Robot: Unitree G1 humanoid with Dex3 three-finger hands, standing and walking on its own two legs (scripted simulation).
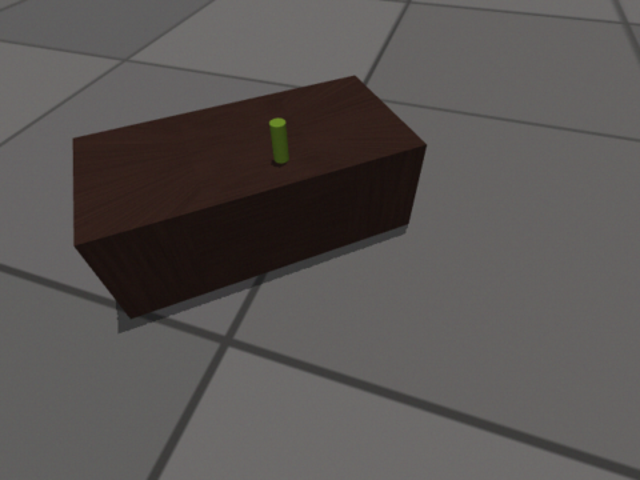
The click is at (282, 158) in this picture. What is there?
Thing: slim round
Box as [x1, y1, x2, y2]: [269, 118, 288, 163]
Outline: 275,118 269,122 274,160 276,162 281,163 285,162 288,159 285,121 281,118
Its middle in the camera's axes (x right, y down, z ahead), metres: -0.14 -0.34 +1.30
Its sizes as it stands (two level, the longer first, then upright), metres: 0.054 0.054 0.144
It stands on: a support 0.42 m high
